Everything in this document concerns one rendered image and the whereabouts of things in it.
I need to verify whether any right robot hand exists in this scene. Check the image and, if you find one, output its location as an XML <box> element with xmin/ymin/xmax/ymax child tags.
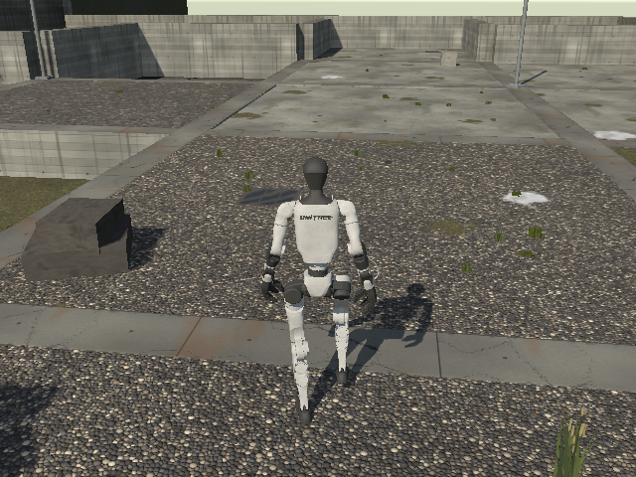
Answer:
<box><xmin>354</xmin><ymin>286</ymin><xmax>377</xmax><ymax>314</ymax></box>

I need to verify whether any left robot hand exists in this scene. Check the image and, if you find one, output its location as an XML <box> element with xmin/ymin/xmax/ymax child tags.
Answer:
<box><xmin>261</xmin><ymin>279</ymin><xmax>284</xmax><ymax>302</ymax></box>

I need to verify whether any left robot forearm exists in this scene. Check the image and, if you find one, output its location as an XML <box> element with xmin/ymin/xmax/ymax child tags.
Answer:
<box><xmin>262</xmin><ymin>241</ymin><xmax>280</xmax><ymax>282</ymax></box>

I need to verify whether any robot left foot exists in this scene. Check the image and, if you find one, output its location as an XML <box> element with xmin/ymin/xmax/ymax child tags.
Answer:
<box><xmin>295</xmin><ymin>398</ymin><xmax>312</xmax><ymax>424</ymax></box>

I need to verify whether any right robot upper arm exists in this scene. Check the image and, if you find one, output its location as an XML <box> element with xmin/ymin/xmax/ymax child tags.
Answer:
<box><xmin>337</xmin><ymin>200</ymin><xmax>363</xmax><ymax>256</ymax></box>

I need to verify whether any left robot upper arm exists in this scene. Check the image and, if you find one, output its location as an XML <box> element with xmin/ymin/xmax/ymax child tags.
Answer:
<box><xmin>270</xmin><ymin>201</ymin><xmax>296</xmax><ymax>256</ymax></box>

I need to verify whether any right robot forearm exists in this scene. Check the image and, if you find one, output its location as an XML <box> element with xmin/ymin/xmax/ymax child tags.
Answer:
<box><xmin>354</xmin><ymin>241</ymin><xmax>375</xmax><ymax>290</ymax></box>

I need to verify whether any right robot thigh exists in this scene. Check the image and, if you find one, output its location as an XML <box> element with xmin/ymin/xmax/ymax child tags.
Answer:
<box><xmin>331</xmin><ymin>275</ymin><xmax>352</xmax><ymax>325</ymax></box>

